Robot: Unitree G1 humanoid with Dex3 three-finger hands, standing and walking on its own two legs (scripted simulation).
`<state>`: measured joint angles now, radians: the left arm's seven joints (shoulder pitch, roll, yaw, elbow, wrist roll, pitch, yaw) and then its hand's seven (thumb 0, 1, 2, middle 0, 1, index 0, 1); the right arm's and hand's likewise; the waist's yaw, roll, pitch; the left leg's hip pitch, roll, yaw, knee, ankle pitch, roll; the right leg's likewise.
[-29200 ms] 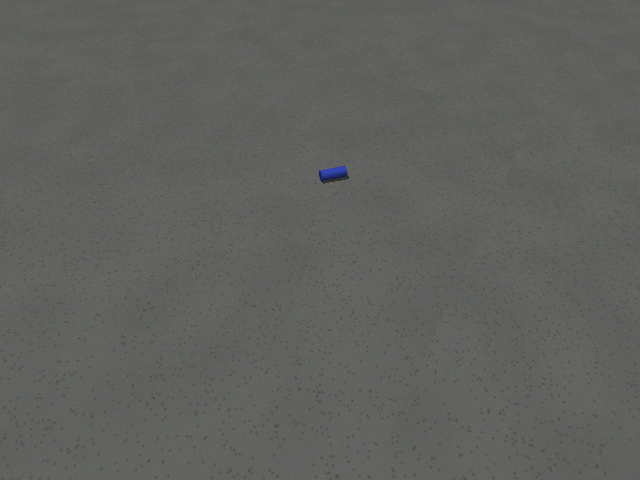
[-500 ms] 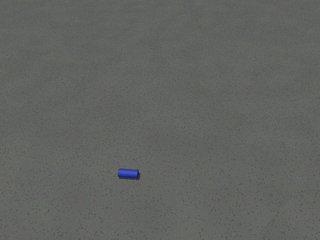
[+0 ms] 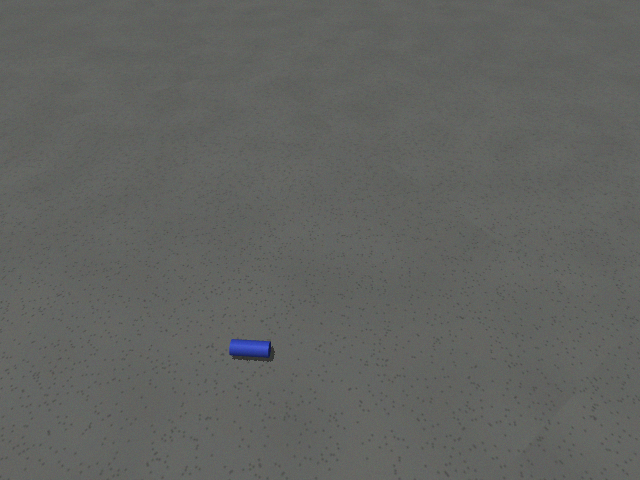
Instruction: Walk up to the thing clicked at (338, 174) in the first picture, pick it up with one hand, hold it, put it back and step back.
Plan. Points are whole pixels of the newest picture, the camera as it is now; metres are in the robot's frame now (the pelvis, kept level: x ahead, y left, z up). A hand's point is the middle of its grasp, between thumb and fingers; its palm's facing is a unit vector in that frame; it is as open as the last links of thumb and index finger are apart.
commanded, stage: walk up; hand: left
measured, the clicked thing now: (250, 348) +0.70 +0.25 -0.76
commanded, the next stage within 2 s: none
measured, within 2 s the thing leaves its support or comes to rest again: neither
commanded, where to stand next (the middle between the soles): +0.30 +0.02 m, yaw -2 degrees
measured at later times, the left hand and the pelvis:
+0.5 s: hand out of the picture +0.14 +0.34 -0.17, palm faces -0.05 -0.94 -0.33, open 7.4 cm; pelvis +0.10 +0.06 -0.01, yaw -1 degrees
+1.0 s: hand (174, 348) +0.38 +0.26 -0.14, palm faces -0.09 -0.92 -0.37, open 7.4 cm; pelvis +0.27 +0.01 -0.01, yaw -4 degrees
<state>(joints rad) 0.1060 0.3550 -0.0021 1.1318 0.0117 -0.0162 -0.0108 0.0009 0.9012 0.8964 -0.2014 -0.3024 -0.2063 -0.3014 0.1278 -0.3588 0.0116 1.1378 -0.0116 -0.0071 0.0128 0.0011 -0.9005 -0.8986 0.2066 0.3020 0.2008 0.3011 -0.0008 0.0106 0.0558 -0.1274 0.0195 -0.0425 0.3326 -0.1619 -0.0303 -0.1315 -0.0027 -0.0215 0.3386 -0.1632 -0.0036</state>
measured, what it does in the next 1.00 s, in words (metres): walks ahead: left foot, then right foot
